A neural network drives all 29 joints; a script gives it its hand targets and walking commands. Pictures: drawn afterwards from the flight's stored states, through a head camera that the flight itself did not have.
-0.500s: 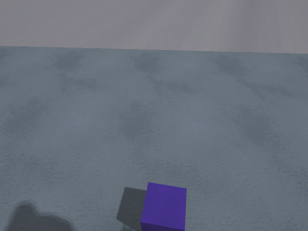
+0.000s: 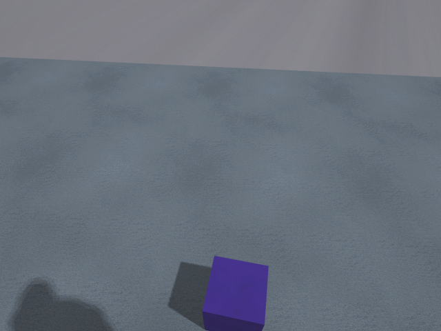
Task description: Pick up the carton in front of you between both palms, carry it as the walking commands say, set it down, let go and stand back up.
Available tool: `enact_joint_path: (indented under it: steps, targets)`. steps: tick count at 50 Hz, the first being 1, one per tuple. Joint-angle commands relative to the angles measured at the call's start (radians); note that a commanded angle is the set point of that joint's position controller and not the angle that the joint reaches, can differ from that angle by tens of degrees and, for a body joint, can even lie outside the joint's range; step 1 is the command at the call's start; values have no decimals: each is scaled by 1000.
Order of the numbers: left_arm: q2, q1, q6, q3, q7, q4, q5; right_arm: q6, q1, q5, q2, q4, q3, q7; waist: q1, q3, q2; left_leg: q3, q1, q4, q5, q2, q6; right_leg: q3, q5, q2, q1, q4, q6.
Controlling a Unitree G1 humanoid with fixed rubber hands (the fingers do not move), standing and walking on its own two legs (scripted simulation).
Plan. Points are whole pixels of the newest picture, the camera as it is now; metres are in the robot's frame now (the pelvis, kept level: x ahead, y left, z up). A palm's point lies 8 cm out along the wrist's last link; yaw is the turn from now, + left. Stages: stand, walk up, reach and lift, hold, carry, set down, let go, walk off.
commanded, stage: stand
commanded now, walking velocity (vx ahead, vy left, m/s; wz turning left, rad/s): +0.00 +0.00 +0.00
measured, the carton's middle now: (235, 298) +0.40 -0.03 -0.64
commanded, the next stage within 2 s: none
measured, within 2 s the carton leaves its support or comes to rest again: neither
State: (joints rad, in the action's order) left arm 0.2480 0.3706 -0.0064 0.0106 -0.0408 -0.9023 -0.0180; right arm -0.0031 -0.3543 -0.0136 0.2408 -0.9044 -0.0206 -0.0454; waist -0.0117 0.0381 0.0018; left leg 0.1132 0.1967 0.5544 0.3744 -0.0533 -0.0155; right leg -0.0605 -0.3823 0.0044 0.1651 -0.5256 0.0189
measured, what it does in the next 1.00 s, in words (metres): stands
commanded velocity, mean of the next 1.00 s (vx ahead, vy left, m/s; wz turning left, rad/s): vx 0.00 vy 0.00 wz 0.00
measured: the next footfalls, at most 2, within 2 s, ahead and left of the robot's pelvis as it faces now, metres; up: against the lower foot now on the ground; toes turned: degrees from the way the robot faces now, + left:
none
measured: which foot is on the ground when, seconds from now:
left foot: down 0.00-1.00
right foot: down 0.00-1.00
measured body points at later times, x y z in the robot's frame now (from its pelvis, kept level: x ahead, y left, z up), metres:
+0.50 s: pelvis -0.02 -0.01 +0.01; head -0.02 +0.00 +0.45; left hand -0.07 +0.23 -0.15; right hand -0.04 -0.23 -0.15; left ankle -0.05 +0.12 -0.73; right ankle -0.07 -0.10 -0.73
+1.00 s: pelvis -0.04 -0.02 +0.01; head -0.04 -0.02 +0.46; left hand -0.09 +0.20 -0.15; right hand -0.07 -0.23 -0.16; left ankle -0.05 +0.12 -0.73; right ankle -0.07 -0.10 -0.73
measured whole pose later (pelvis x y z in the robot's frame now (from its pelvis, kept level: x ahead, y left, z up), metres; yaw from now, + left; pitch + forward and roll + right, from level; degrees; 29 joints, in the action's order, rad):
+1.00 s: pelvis -0.04 -0.02 +0.01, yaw +1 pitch -1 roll +0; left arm 0.14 0.39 0.00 0.03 -0.05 -1.13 -0.02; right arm 0.01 -0.36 -0.01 0.14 -1.15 -0.05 -0.06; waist -0.01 0.00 0.00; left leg 0.13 0.18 0.48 0.28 -0.03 0.02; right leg -0.08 -0.30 0.02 0.15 -0.47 0.05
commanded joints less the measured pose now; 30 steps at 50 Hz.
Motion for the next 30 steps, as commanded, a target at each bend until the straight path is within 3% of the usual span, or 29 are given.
enact_joint_path:
  steps: [1, 30]
  targets:
    - [99, 68, 5, -19, -3, -3, 0, -5, -56, 0, 98, 1, 17, -3, -1, -70, 7, 77, 63, -76, -409, 101, -25, 88, 353, -99, -44, 67, 16]
    - [3, 112, 3, 5, -8, -195, 0, 6, -79, 4, 5, -199, -20, -11, -1, -134, 4, 73, 70, -129, -305, 97, -18, 87, 257, -101, -24, 132, 27]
